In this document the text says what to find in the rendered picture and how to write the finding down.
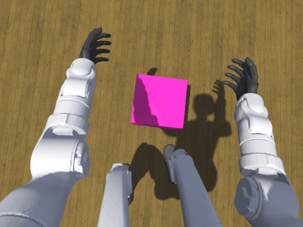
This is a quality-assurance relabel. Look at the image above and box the robot left forearm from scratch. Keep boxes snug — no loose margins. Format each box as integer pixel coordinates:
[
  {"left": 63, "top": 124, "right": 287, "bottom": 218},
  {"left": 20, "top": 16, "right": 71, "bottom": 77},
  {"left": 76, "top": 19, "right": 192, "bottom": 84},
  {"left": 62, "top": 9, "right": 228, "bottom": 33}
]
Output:
[{"left": 30, "top": 58, "right": 96, "bottom": 176}]

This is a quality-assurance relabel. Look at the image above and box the robot left foot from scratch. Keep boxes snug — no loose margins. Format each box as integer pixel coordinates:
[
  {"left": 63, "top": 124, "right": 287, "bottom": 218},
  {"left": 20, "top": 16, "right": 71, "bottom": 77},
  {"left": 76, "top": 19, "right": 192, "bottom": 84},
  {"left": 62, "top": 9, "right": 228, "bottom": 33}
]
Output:
[{"left": 123, "top": 164, "right": 133, "bottom": 206}]

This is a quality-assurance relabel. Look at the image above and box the robot right forearm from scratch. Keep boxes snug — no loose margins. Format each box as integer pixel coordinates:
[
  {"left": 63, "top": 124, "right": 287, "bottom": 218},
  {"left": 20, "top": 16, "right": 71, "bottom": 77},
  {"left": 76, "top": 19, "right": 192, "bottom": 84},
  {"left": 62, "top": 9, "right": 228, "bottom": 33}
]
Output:
[{"left": 234, "top": 93, "right": 299, "bottom": 214}]

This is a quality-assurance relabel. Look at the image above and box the robot left hand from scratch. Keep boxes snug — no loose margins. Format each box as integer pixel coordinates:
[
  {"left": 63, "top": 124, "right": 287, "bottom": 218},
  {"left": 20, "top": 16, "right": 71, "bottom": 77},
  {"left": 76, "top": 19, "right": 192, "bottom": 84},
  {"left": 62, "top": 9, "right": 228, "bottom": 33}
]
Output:
[{"left": 79, "top": 27, "right": 111, "bottom": 64}]

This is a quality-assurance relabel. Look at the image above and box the left robot thigh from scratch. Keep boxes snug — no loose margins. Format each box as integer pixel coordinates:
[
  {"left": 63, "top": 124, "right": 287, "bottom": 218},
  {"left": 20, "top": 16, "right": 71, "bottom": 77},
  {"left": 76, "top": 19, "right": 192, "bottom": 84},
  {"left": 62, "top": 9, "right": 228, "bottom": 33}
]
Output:
[{"left": 97, "top": 168, "right": 132, "bottom": 227}]

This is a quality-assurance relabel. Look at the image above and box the robot right hand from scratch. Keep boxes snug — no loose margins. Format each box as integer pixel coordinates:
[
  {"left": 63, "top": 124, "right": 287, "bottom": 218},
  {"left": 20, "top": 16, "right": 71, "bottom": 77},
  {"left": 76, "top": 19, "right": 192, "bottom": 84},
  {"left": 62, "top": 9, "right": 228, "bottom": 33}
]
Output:
[{"left": 222, "top": 57, "right": 258, "bottom": 101}]

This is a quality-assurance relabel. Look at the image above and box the carton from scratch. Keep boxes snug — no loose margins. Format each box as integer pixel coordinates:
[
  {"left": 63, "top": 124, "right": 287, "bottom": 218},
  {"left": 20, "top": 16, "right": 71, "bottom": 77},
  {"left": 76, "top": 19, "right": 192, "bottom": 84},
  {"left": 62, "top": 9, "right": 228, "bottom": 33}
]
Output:
[{"left": 131, "top": 74, "right": 187, "bottom": 129}]

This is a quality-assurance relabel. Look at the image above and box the robot right upper arm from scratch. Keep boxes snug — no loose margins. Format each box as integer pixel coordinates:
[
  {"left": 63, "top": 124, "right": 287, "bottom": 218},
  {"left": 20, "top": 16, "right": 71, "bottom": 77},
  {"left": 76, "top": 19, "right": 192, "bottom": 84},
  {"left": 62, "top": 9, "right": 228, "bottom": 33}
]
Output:
[{"left": 234, "top": 175, "right": 303, "bottom": 227}]

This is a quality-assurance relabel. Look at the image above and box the robot left upper arm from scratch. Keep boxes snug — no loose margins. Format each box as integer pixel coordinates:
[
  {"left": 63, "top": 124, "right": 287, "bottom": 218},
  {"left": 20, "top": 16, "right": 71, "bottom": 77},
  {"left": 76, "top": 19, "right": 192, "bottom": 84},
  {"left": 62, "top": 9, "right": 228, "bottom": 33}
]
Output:
[{"left": 0, "top": 137, "right": 90, "bottom": 227}]

